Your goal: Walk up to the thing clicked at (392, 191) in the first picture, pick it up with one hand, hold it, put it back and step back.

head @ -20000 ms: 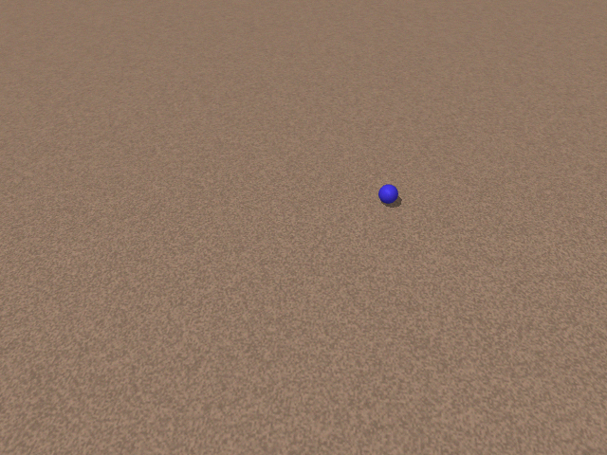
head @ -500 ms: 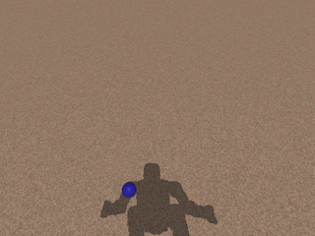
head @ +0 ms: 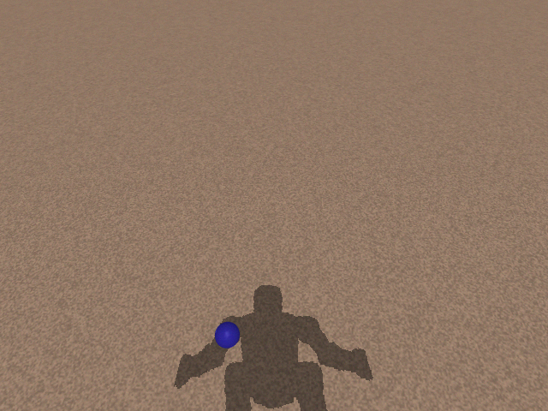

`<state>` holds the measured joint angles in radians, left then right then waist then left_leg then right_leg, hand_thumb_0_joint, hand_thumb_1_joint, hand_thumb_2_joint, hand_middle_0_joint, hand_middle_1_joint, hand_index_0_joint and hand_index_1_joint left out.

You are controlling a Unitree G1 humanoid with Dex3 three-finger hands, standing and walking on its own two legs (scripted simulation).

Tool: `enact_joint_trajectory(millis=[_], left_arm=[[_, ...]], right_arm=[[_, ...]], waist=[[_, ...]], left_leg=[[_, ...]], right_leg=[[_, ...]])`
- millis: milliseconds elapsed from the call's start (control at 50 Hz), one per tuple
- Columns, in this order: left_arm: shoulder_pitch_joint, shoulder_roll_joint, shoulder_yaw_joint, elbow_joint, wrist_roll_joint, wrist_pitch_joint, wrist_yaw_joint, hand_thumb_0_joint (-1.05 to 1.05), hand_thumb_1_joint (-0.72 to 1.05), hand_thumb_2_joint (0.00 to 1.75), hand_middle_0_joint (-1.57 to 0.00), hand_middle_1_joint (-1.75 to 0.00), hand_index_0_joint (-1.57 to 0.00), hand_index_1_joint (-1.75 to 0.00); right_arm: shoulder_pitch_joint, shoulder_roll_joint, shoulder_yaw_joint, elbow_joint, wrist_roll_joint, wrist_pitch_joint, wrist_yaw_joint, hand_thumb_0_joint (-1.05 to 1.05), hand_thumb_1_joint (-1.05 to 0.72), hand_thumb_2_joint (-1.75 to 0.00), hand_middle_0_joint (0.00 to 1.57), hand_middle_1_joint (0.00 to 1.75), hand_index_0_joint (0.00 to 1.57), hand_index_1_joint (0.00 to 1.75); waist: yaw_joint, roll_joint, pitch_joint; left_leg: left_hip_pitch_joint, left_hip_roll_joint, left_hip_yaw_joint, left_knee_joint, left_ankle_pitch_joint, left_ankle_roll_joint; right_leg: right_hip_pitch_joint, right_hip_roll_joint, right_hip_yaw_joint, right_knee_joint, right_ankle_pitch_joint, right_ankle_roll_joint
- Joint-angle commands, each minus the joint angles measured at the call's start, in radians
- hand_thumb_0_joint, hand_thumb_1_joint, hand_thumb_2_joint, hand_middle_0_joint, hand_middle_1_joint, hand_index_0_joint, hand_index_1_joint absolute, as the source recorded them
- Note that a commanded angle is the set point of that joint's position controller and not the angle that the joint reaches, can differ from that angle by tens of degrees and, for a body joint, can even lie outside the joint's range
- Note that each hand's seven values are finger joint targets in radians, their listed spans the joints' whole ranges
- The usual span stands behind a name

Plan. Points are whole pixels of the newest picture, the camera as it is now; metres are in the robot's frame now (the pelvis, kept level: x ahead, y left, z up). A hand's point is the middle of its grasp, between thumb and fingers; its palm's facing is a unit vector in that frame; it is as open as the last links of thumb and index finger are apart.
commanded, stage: stand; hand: left
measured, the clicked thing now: (227, 334) +0.49 +0.19 -0.73
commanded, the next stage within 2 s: rise first in 1.70 s
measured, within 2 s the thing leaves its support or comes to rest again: neither
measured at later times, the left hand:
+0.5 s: hand out of the picture +0.11 +0.25 -0.15, palm faces -0.01 -0.94 -0.34, open 7.4 cm
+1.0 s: hand out of the picture +0.10 +0.26 -0.15, palm faces -0.02 -0.94 -0.34, open 7.4 cm
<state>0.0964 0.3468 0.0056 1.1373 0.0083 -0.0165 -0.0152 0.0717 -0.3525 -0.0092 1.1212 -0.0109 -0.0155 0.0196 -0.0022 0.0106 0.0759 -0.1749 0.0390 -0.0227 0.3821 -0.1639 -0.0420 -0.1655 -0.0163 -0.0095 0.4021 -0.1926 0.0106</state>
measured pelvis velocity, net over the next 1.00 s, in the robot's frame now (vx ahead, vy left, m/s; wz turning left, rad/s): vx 0.02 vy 0.00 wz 0.00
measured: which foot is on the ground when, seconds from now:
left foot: down 0.00-1.00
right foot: down 0.00-1.00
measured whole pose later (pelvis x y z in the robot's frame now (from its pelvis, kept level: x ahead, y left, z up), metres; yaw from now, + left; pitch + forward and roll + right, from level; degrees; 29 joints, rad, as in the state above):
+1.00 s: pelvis +0.02 +0.00 +0.00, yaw +0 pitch -2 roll +0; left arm 0.08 0.34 0.02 1.16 0.01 -0.01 -0.01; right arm 0.08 -0.35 0.00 1.15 -0.01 -0.01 0.01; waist 0.00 0.01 0.06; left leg -0.13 0.04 -0.02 0.33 -0.16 -0.04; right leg -0.11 -0.02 -0.01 0.33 -0.18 0.02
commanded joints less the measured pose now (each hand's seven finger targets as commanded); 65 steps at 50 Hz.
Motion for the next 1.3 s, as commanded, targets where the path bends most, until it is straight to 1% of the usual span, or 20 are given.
enact_joint_trajectory(millis=[0, 40, 80, 120, 240, 260, 320, 360, 420, 480, 580, 720, 800, 860, 920, 1000, 1120, 1220, 1240, 1280], left_arm=[[-0.062, 0.225, 0.042, -0.062, -0.006, -0.031, 0.015, 0.00, 0.90, 0.90, -0.20, -0.30, -0.20, -0.30], [-0.074, 0.230, 0.045, -0.057, -0.005, -0.027, 0.017, 0.00, 0.90, 0.90, -0.20, -0.30, -0.20, -0.30], [-0.069, 0.221, 0.044, -0.052, -0.005, -0.025, 0.017, 0.00, 0.90, 0.90, -0.20, -0.30, -0.20, -0.30], [-0.066, 0.221, 0.046, -0.047, -0.003, -0.025, 0.017, 0.00, 0.90, 0.90, -0.20, -0.30, -0.20, -0.30], [-0.068, 0.220, 0.049, -0.041, -0.006, -0.023, 0.018, 0.00, 0.90, 0.90, -0.20, -0.30, -0.20, -0.30], [-0.063, 0.217, 0.048, -0.040, -0.005, -0.023, 0.017, 0.00, 0.90, 0.90, -0.20, -0.30, -0.20, -0.30], [-0.073, 0.218, 0.051, -0.041, -0.004, -0.020, 0.018, 0.00, 0.90, 0.90, -0.20, -0.30, -0.20, -0.30], [-0.066, 0.212, 0.051, -0.041, -0.004, -0.021, 0.018, 0.00, 0.90, 0.90, -0.20, -0.30, -0.20, -0.30], [-0.070, 0.217, 0.053, -0.041, -0.002, -0.020, 0.020, 0.00, 0.90, 0.90, -0.20, -0.30, -0.20, -0.30], [-0.077, 0.215, 0.053, -0.042, -0.003, -0.017, 0.020, 0.00, 0.90, 0.90, -0.20, -0.30, -0.20, -0.30], [-0.069, 0.216, 0.054, -0.044, -0.003, -0.017, 0.018, 0.00, 0.90, 0.90, -0.20, -0.30, -0.20, -0.30], [-0.074, 0.214, 0.051, -0.043, -0.001, -0.014, 0.018, 0.00, 0.90, 0.90, -0.20, -0.30, -0.20, -0.30], [-0.072, 0.220, 0.051, -0.045, -0.004, -0.016, 0.019, 0.00, 0.90, 0.90, -0.20, -0.30, -0.20, -0.30], [-0.067, 0.215, 0.049, -0.044, -0.002, -0.013, 0.018, 0.00, 0.90, 0.90, -0.20, -0.30, -0.20, -0.30], [-0.058, 0.221, 0.051, -0.044, -0.001, -0.012, 0.018, 0.00, 0.90, 0.90, -0.20, -0.30, -0.20, -0.30], [-0.055, 0.217, 0.047, -0.048, -0.001, -0.017, 0.018, 0.00, 0.90, 0.90, -0.20, -0.30, -0.20, -0.30], [-0.043, 0.217, 0.045, -0.046, 0.001, -0.013, 0.019, 0.00, 0.90, 0.90, -0.20, -0.30, -0.20, -0.30], [-0.041, 0.220, 0.044, -0.048, -0.001, -0.013, 0.019, 0.00, 0.90, 0.90, -0.20, -0.30, -0.20, -0.30], [-0.030, 0.217, 0.044, -0.044, -0.001, -0.013, 0.019, 0.00, 0.90, 0.90, -0.20, -0.30, -0.20, -0.30], [-0.041, 0.221, 0.043, -0.046, -0.001, -0.012, 0.019, 0.00, 0.90, 0.90, -0.20, -0.30, -0.20, -0.30]], right_arm=[[-0.047, -0.202, -0.040, -0.049, 0.005, -0.020, -0.016, 0.00, -0.90, -0.90, 0.20, 0.30, 0.20, 0.30], [-0.042, -0.200, -0.037, -0.042, 0.004, -0.018, -0.018, 0.00, -0.90, -0.90, 0.20, 0.30, 0.20, 0.30], [-0.062, -0.204, -0.036, -0.040, 0.004, -0.013, -0.017, 0.00, -0.90, -0.90, 0.20, 0.30, 0.20, 0.30], [-0.064, -0.205, -0.036, -0.040, 0.003, -0.014, -0.018, 0.00, -0.90, -0.90, 0.20, 0.30, 0.20, 0.30], [-0.070, -0.205, -0.034, -0.034, 0.002, -0.014, -0.019, 0.00, -0.90, -0.90, 0.20, 0.30, 0.20, 0.30], [-0.063, -0.206, -0.032, -0.031, 0.001, -0.014, -0.020, 0.00, -0.90, -0.90, 0.20, 0.30, 0.20, 0.30], [-0.058, -0.205, -0.031, -0.031, 0.002, -0.017, -0.023, 0.00, -0.90, -0.90, 0.20, 0.30, 0.20, 0.30], [-0.070, -0.208, -0.031, -0.034, 0.002, -0.017, -0.023, 0.00, -0.90, -0.90, 0.20, 0.30, 0.20, 0.30], [-0.066, -0.205, -0.031, -0.035, 0.002, -0.016, -0.025, 0.00, -0.90, -0.90, 0.20, 0.30, 0.20, 0.30], [-0.066, -0.207, -0.031, -0.033, 0.001, -0.013, -0.024, 0.00, -0.90, -0.90, 0.20, 0.30, 0.20, 0.30], [-0.056, -0.203, -0.028, -0.037, 0.000, -0.018, -0.025, 0.00, -0.90, -0.90, 0.20, 0.30, 0.20, 0.30], [-0.054, -0.207, -0.028, -0.036, 0.002, -0.014, -0.026, 0.00, -0.90, -0.90, 0.20, 0.30, 0.20, 0.30], [-0.048, -0.204, -0.027, -0.035, 0.001, -0.013, -0.023, 0.00, -0.90, -0.90, 0.20, 0.30, 0.20, 0.30], [-0.042, -0.208, -0.028, -0.035, 0.001, -0.012, -0.023, 0.00, -0.90, -0.90, 0.20, 0.30, 0.20, 0.30], [-0.047, -0.210, -0.029, -0.038, 0.000, -0.015, -0.023, 0.00, -0.90, -0.90, 0.20, 0.30, 0.20, 0.30], [-0.033, -0.209, -0.028, -0.037, 0.001, -0.015, -0.023, 0.00, -0.90, -0.90, 0.20, 0.30, 0.20, 0.30], [-0.036, -0.211, -0.028, -0.038, 0.001, -0.011, -0.024, 0.00, -0.90, -0.90, 0.20, 0.30, 0.20, 0.30], [-0.028, -0.215, -0.028, -0.039, 0.002, -0.012, -0.023, 0.00, -0.90, -0.90, 0.20, 0.30, 0.20, 0.30], [-0.037, -0.217, -0.028, -0.039, 0.003, -0.013, -0.024, 0.00, -0.90, -0.90, 0.20, 0.30, 0.20, 0.30], [-0.023, -0.211, -0.025, -0.038, 0.003, -0.011, -0.023, 0.00, -0.90, -0.90, 0.20, 0.30, 0.20, 0.30]], waist=[[-0.008, -0.014, -0.141], [-0.013, -0.021, -0.124], [-0.004, -0.009, -0.107], [-0.006, -0.021, -0.128], [0.000, -0.012, -0.123], [0.001, -0.012, -0.119], [-0.001, -0.009, -0.127], [0.005, -0.007, -0.143], [0.001, -0.021, -0.142], [0.001, -0.015, -0.118], [0.003, -0.012, -0.147], [-0.002, -0.013, -0.117], [-0.002, -0.017, -0.116], [-0.001, -0.003, -0.102], [0.004, -0.009, -0.110], [-0.001, -0.014, -0.129], [0.002, -0.002, -0.109], [0.000, -0.003, -0.110], [0.006, -0.001, -0.107], [0.000, -0.013, -0.085]], left_leg=[[0.087, 0.089, -0.069, -0.047, 0.099, 0.051], [0.048, 0.088, -0.069, -0.063, 0.069, 0.049], [0.023, 0.085, -0.068, -0.076, 0.016, 0.050], [0.056, 0.092, -0.066, -0.066, 0.076, 0.049], [0.051, 0.089, -0.066, -0.076, 0.087, 0.044], [0.043, 0.091, -0.060, -0.071, 0.099, 0.046], [0.033, 0.095, -0.064, -0.083, 0.121, 0.044], [0.051, 0.098, -0.063, -0.072, 0.172, 0.047], [0.070, 0.097, -0.058, -0.069, 0.159, 0.045], [0.049, 0.093, -0.062, -0.086, 0.100, 0.042], [0.071, 0.102, -0.058, -0.083, 0.189, 0.042], [0.060, 0.096, -0.058, -0.093, 0.112, 0.046], [0.066, 0.094, -0.058, -0.093, 0.111, 0.049], [0.041, 0.091, -0.061, -0.104, 0.074, 0.048], [0.054, 0.092, -0.064, -0.103, 0.080, 0.048], [0.071, 0.096, -0.062, -0.091, 0.139, 0.051], [0.058, 0.090, -0.061, -0.097, 0.095, 0.053], [0.060, 0.094, -0.068, -0.102, 0.109, 0.053], [0.067, 0.093, -0.068, -0.100, 0.098, 0.055], [0.048, 0.091, -0.074, -0.115, 0.066, 0.051]], right_leg=[[0.005, -0.111, 0.117, -0.097, 0.128, -0.028], [0.026, -0.104, 0.110, -0.100, 0.099, -0.024], [0.027, -0.103, 0.111, -0.114, 0.052, -0.021], [0.030, -0.108, 0.109, -0.106, 0.108, -0.024], [0.042, -0.107, 0.101, -0.115, 0.102, -0.022], [0.052, -0.109, 0.104, -0.116, 0.131, -0.020], [0.079, -0.106, 0.095, -0.104, 0.147, -0.022], [0.090, -0.110, 0.091, -0.102, 0.196, -0.020], [0.073, -0.109, 0.090, -0.109, 0.185, -0.019], [0.063, -0.107, 0.090, -0.123, 0.121, -0.019], [0.091, -0.110, 0.086, -0.103, 0.202, -0.022], [0.067, -0.106, 0.089, -0.125, 0.136, -0.019], [0.064, -0.111, 0.094, -0.130, 0.129, -0.022], [0.063, -0.107, 0.091, -0.135, 0.093, -0.020], [0.062, -0.106, 0.088, -0.128, 0.092, -0.022], [0.074, -0.113, 0.090, -0.125, 0.161, -0.022], [0.064, -0.111, 0.087, -0.134, 0.124, -0.022], [0.068, -0.111, 0.084, -0.128, 0.118, -0.022], [0.062, -0.110, 0.086, -0.132, 0.113, -0.019], [0.051, -0.106, 0.082, -0.137, 0.065, -0.018]])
